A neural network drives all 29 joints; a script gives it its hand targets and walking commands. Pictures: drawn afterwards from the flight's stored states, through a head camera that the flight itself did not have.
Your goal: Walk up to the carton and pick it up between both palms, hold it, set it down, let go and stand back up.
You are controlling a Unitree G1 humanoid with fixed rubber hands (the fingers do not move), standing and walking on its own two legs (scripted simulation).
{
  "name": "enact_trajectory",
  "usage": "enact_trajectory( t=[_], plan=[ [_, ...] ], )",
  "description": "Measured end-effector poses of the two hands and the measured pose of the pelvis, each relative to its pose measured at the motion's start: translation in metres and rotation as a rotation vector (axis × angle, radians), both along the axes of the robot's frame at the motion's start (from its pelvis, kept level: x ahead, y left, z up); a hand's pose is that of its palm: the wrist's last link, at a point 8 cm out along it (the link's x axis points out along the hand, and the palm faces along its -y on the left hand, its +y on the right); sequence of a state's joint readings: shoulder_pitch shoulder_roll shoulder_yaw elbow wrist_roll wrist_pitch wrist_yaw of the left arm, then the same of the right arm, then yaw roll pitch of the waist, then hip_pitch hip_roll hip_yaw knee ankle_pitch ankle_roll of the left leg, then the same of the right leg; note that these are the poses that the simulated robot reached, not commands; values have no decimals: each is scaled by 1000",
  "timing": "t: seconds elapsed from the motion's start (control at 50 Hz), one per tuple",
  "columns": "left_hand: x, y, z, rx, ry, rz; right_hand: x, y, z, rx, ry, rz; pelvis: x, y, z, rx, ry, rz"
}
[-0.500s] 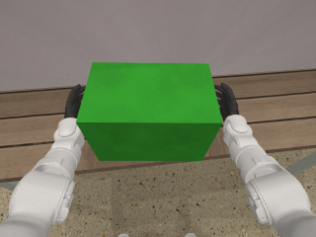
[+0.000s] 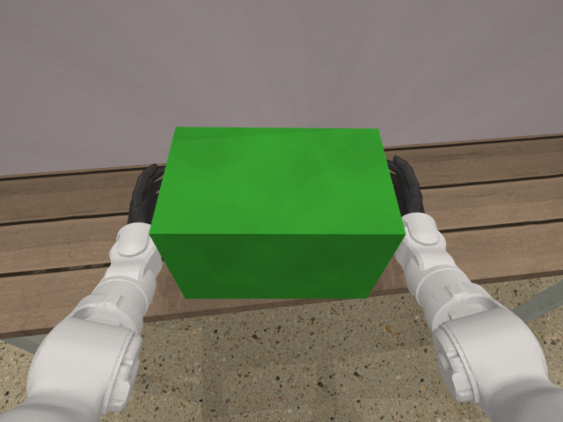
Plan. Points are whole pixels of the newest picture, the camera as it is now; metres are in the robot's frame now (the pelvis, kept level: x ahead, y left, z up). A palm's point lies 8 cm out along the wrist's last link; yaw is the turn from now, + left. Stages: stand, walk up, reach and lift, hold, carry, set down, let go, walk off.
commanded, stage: reach and lift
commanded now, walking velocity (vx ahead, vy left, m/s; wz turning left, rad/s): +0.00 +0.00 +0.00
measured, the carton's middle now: (277, 217) +0.43 +0.02 +0.03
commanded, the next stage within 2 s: none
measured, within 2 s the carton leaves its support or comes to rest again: leaves its support in 1.12 s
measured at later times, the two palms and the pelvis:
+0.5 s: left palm (146, 221) +0.41 +0.21 +0.04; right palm (406, 209) +0.43 -0.17 +0.05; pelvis +0.00 +0.00 +0.00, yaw +1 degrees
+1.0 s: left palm (143, 228) +0.39 +0.21 +0.05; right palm (410, 216) +0.41 -0.17 +0.05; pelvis +0.02 +0.00 +0.03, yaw +3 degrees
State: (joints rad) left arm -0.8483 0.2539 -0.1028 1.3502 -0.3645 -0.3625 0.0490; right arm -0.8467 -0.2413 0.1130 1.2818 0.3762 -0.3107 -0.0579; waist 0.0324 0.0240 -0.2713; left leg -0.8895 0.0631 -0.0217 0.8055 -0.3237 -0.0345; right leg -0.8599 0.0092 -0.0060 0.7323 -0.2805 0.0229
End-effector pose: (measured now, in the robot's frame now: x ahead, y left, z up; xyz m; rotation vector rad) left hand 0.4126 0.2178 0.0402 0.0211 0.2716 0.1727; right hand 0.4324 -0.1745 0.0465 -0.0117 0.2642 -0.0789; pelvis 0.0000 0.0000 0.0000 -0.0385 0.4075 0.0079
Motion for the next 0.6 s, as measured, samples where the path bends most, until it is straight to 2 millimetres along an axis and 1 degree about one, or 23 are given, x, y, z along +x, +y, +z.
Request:
enact_trajectory(
  t=[0.26, 0.6],
  plan=[
    [-2, -4, 1, 7, -6, -19, -1, 1, 0, 4, 7, -15, 0, 3, 2, -5, -4, 5],
    [-6, -5, 2, 10, -19, -10, -1, 1, 1, 3, 8, -16, -2, -5, 1, 1, -16, 31]
  ],
)
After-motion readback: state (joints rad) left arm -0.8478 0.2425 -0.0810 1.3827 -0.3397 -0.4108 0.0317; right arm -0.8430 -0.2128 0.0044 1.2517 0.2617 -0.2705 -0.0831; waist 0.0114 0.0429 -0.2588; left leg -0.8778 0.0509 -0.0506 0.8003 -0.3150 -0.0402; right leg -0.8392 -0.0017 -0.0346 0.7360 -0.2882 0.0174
